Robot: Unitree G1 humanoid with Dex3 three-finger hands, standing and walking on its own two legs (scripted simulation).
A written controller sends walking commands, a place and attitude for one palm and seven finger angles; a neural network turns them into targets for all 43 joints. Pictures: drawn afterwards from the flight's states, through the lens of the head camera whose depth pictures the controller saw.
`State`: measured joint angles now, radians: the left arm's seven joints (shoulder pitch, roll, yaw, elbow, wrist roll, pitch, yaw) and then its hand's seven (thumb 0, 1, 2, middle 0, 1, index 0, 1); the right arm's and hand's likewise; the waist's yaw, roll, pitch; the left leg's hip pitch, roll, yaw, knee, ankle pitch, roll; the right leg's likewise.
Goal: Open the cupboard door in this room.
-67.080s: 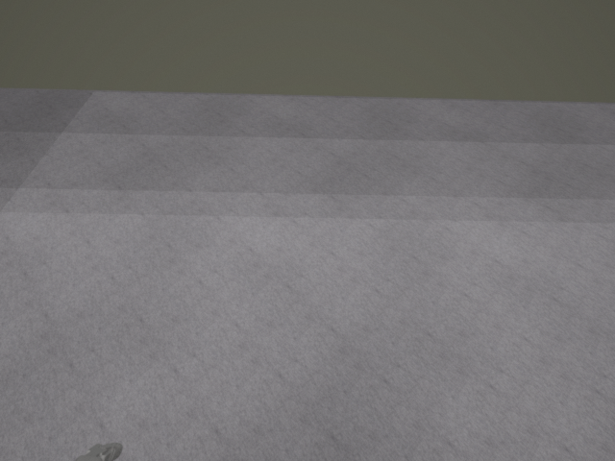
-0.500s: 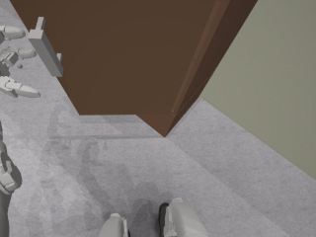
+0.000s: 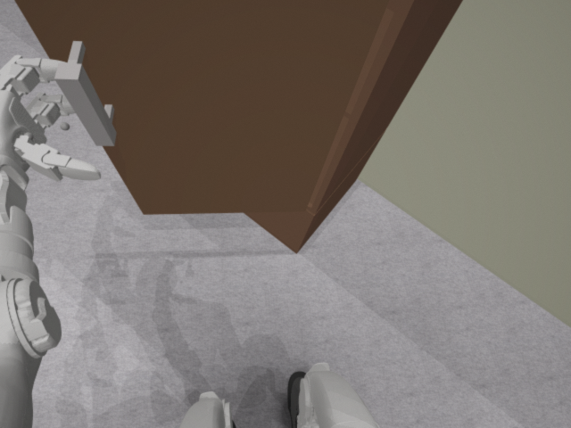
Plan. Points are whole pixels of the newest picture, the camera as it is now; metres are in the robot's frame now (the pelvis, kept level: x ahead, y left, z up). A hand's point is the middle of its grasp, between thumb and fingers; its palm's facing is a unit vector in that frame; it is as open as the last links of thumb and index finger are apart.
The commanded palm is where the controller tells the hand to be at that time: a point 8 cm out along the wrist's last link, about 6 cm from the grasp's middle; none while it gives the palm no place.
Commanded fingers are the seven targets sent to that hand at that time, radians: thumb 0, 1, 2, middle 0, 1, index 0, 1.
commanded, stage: slide the fingers in behind the handle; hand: left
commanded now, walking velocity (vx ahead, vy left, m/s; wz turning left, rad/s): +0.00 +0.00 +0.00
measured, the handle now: (92, 96) +0.54 +0.22 +0.07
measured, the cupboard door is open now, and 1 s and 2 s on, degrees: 42 42 42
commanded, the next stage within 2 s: close the thumb around the handle in 1.16 s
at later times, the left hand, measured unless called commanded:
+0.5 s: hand (89, 128) +0.49 +0.22 +0.07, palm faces -0.02 -1.00 -0.01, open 13.9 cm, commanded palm +0.47 +0.26 +0.07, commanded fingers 0.00 -0.50 0.30 -0.30 -1.20 -0.30 -1.20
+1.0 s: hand (103, 128) +0.49 +0.20 +0.07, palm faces -0.01 -1.00 -0.03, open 14.0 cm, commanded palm +0.46 +0.24 +0.07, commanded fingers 0.00 -0.50 0.30 -0.30 -1.20 -0.30 -1.20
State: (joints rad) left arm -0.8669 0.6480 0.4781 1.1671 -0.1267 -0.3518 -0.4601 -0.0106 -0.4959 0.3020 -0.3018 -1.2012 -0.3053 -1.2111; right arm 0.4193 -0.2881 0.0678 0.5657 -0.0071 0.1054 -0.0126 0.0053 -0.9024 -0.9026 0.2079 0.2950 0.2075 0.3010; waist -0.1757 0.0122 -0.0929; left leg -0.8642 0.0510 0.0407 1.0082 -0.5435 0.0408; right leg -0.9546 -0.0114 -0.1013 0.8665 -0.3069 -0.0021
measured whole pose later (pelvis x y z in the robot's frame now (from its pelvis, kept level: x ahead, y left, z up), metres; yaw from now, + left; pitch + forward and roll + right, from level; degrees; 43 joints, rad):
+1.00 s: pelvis +0.00 -0.01 +0.00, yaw +0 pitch +22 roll -2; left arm -0.83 0.52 0.42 1.12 -0.12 -0.41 -0.34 -0.01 -0.50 0.30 -0.30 -1.20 -0.30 -1.20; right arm 0.40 -0.28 0.05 0.57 -0.01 0.07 -0.01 0.01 -0.90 -0.90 0.21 0.29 0.21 0.30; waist -0.16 0.02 -0.10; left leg -0.83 0.04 0.05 0.99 -0.53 0.03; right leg -0.94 -0.02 -0.09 0.88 -0.31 -0.01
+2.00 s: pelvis +0.00 -0.01 +0.00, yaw +1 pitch +22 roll -3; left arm -0.84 0.50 0.40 1.14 -0.12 -0.41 -0.32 0.01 0.70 0.81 -0.37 -1.34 -0.37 -1.34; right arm 0.39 -0.28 0.05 0.58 -0.01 0.07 -0.01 0.01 -0.90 -0.90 0.21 0.29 0.21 0.30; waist -0.15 0.03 -0.10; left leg -0.84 0.04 0.04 0.99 -0.54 0.03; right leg -0.94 -0.02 -0.09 0.88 -0.32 -0.01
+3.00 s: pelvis +0.01 -0.03 +0.02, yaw +2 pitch +12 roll +0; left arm 0.08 -0.03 -0.04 0.18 0.00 -0.32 0.38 0.03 0.67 0.75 -0.31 -1.30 -0.33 -1.31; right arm 0.21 -0.18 0.02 0.53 -0.06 0.01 0.02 0.01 -0.90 -0.90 0.21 0.29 0.21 0.30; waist 0.00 0.03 -0.12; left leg -0.54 0.02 0.04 0.83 -0.50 0.00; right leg -0.68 -0.03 -0.09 0.81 -0.34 -0.03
